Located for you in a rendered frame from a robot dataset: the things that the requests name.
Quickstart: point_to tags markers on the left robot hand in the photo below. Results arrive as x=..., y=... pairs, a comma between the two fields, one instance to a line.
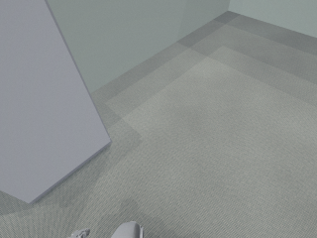
x=83, y=233

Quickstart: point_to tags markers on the fridge door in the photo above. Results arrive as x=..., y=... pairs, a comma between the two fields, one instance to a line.
x=48, y=122

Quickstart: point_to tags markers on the robot left thigh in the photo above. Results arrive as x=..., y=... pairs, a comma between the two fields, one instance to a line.
x=129, y=230

